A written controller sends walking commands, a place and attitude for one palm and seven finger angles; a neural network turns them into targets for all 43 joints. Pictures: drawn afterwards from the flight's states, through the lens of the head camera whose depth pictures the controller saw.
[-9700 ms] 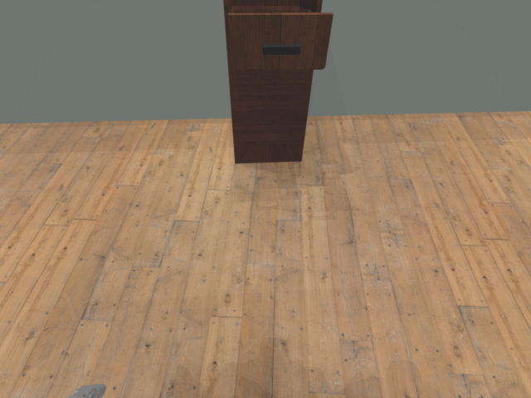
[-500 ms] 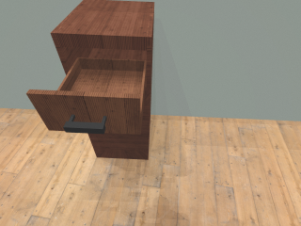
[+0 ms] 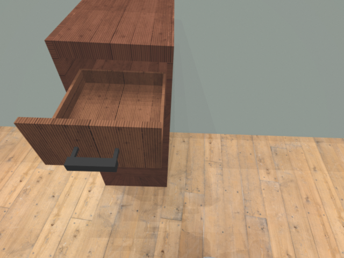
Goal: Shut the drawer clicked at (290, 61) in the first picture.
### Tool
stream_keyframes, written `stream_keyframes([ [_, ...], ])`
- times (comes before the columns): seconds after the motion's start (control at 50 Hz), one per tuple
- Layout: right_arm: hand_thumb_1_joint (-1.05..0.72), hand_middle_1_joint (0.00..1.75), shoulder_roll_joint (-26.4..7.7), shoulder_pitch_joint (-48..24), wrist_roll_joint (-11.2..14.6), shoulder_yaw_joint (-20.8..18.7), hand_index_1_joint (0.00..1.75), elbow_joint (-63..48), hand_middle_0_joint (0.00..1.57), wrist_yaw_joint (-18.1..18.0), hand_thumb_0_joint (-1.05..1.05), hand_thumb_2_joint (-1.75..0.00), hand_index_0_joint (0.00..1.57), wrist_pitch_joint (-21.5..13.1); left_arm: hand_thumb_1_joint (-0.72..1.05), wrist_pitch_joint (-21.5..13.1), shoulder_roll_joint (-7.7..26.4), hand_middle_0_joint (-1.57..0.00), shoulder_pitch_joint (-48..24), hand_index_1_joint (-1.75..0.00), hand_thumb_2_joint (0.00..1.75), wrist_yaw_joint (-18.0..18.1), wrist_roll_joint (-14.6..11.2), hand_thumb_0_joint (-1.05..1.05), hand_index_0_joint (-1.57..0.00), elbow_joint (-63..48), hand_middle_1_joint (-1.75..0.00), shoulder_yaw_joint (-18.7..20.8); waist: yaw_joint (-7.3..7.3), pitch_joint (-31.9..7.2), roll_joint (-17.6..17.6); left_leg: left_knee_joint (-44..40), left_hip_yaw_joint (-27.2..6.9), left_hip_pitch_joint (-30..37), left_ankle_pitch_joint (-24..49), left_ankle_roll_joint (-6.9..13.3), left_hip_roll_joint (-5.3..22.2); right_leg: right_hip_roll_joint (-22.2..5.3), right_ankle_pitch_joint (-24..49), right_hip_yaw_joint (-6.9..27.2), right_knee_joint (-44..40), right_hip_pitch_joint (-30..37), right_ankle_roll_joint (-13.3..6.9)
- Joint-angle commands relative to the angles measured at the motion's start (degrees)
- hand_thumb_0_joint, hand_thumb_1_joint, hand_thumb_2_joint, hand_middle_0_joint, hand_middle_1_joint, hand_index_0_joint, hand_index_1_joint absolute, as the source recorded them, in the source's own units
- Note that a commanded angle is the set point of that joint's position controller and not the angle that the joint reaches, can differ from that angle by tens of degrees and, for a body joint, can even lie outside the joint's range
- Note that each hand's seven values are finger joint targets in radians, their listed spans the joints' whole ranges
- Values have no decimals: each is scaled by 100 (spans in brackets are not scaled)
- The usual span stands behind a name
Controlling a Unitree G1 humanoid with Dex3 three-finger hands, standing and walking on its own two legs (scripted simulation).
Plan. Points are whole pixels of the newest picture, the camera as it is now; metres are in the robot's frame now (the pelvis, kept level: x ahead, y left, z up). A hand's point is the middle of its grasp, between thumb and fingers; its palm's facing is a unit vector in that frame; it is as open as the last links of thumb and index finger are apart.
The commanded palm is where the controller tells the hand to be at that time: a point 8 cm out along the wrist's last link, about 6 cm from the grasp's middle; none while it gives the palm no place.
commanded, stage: shuffle to correct the standing spot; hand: left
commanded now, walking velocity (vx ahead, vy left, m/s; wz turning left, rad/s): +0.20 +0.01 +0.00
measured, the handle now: (94, 157) +0.35 +0.21 +0.02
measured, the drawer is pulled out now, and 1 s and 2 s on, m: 0.29 0.29 0.29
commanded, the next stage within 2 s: come to a stop and stand still in 0.02 s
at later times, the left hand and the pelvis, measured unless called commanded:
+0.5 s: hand out of the picture +0.12 +0.18 -0.19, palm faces +0.12 -0.98 -0.18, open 7.1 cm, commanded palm none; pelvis +0.05 +0.00 -0.02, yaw +2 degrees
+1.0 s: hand out of the picture +0.05 +0.18 -0.17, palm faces +0.04 -0.97 -0.24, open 7.3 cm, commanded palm none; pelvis +0.05 +0.00 -0.01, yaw +1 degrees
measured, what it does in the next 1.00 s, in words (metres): steps on the spot: right foot, then left foot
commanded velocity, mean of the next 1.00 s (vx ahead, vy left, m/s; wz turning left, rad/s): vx -0.03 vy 0.02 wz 0.00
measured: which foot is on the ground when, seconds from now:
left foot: down 0.00-0.18, up 0.20-0.38, down 0.40-1.00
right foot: up 0.00-0.16, down 0.18-1.00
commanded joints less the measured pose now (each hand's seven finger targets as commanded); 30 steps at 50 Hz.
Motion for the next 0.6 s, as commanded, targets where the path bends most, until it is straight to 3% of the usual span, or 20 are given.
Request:
stream_keyframes([
  [0.0,-90,30,-797,748,-8,-165,30,121,20,-37,0,-90,20,-34,90,-232,-32,-20,-740,-30,90,-160,-70,0,-20,-791,-30,-3,-14,712,719,-816,-883,-66,3883,689,1400,-38,574,-130,-498,-580,-19],
  [0.06,-90,30,-836,668,7,-186,30,148,20,-36,0,-90,20,1,90,-255,95,-20,-674,-30,90,-161,-71,0,-20,-845,-30,35,139,631,632,-463,-649,-210,4322,576,1300,142,809,-234,-1403,211,-75],
  [0.1,-90,30,-888,584,80,-216,30,133,20,-12,0,-90,20,12,90,-320,296,-20,130,-30,90,-123,-54,0,-20,-609,-30,106,512,78,216,460,-452,-541,4369,338,1075,257,1630,-252,-2206,1709,-98],
  [0.12,-90,30,-814,516,127,-226,30,66,20,25,0,-90,20,8,90,-379,586,-20,691,-30,90,-73,-43,0,-20,-441,-30,178,749,-299,-223,1331,-347,-1295,3593,152,884,-217,2107,329,-2253,2915,-274],
  [0.14,-90,30,-562,631,169,-204,30,-73,20,55,0,-90,20,9,90,-423,1012,-20,1223,-30,90,2,-26,0,-20,-297,-30,273,873,-740,-1482,2862,121,-2600,796,-155,120,-1761,3451,2198,-2522,3999,-878],
  [0.16,-90,30,-629,516,138,-252,30,-199,20,23,0,-90,20,83,90,-381,1175,-20,1428,-30,90,18,-117,0,-20,-236,-30,276,782,-977,-1345,4296,3,-2679,-1585,-274,-1,-2643,4536,2990,-3165,3545,-1500],
  [0.18,-90,30,-614,323,118,-286,30,-263,20,-8,0,-90,20,191,90,-312,1015,-20,871,-30,90,94,-139,0,-20,-390,-30,246,572,-343,-534,4437,-337,-2656,-1460,-310,291,-2564,4519,2571,-3310,2739,-1626],
  [0.2,-90,30,-342,130,123,-247,30,-205,20,23,0,-90,20,264,90,-283,876,-20,252,-30,90,130,-105,0,-20,-534,-30,183,381,231,-454,4219,-339,-2427,-1301,-397,430,-2262,4115,2055,-3443,1611,-1430],
  [0.24,-90,30,-220,314,98,-245,30,-183,20,76,0,-90,20,459,90,-225,661,-20,-533,-30,90,152,-32,0,-20,-785,-30,129,9,383,-1305,3434,-295,-1775,-1135,-457,689,-1882,3433,1174,-3535,381,-1090],
  [0.26,-90,30,-140,300,111,-265,30,-191,20,94,0,-90,20,503,90,-170,672,-20,-644,-30,90,145,-7,0,-20,-858,-30,140,-21,424,-1334,3003,-157,-1483,-906,-484,627,-1672,3010,813,-3544,56,-934],
  [0.3,-90,30,-63,505,105,-273,30,-141,20,120,0,-90,20,447,90,-117,841,-20,-620,-30,90,128,-15,0,-20,-898,-30,220,-104,118,-789,1892,181,-990,97,-569,409,-1385,2506,628,-3034,-48,-700],
  [0.34,-90,30,-130,531,81,-300,30,-119,20,117,0,-90,20,417,90,-28,794,-20,-509,-30,90,92,-79,0,-20,-921,-30,251,-64,191,-285,744,397,-589,1007,-613,282,-997,1444,571,-2563,-174,-432],
  [0.36,-90,30,-332,422,68,-344,30,-228,20,105,0,-90,20,400,90,36,672,-20,-428,-30,90,67,-96,0,-20,-980,-30,224,22,290,312,312,59,-777,983,-529,498,-739,969,505,-2201,-122,-252],
  [0.38,-90,30,-654,263,34,-407,30,-430,20,90,0,-90,20,348,90,104,431,-20,-238,-30,90,58,-101,0,-20,-1073,-30,183,118,341,1229,-437,-1049,-1362,1192,-165,1378,-286,171,216,-1688,11,47],
  [0.4,-90,30,-1013,-210,-24,-449,30,-684,20,69,0,-90,20,360,90,134,373,-20,-247,-30,90,60,-130,0,-20,-1118,-30,193,210,445,1727,-1029,-1737,-2185,997,287,2014,-8,-221,71,-1114,465,168],
  [0.42,-90,30,-1031,-674,-43,-449,30,-851,20,63,0,-90,20,362,90,135,444,-20,-264,-30,90,48,-106,0,-20,-1100,-30,200,278,418,1146,-1192,-1726,-2634,513,475,2042,-25,-178,253,-662,924,123],
  [0.44,-90,30,-979,-987,-34,-454,30,-922,20,53,0,-90,20,338,90,150,318,-20,-235,-30,90,37,-54,0,-20,-1045,-30,184,351,425,1255,-1241,-1465,-2659,453,436,1880,-117,-47,326,-487,999,109],
  [0.5,-90,30,-972,-1201,-17,-434,30,-933,20,40,0,-90,20,331,90,59,211,-20,124,-30,90,11,-41,0,-20,-895,-30,88,428,61,688,-606,-887,-1691,1372,315,1555,-95,441,321,-1361,952,159],
  [0.54,-90,30,-938,-1127,39,-427,30,-913,20,55,0,-90,20,347,90,-47,287,-20,306,-30,90,38,-50,0,-20,-789,-30,43,412,-111,231,-8,-556,-1226,1631,58,1150,-151,1284,583,-2643,1125,185],
  [0.58,-90,30,-712,-991,102,-405,30,-908,20,90,0,-90,20,373,90,-131,621,-20,207,-30,90,75,-37,0,-20,-767,-30,29,162,-136,-467,314,-96,-1075,1157,-315,675,-770,2432,1330,-2956,1012,-69],
])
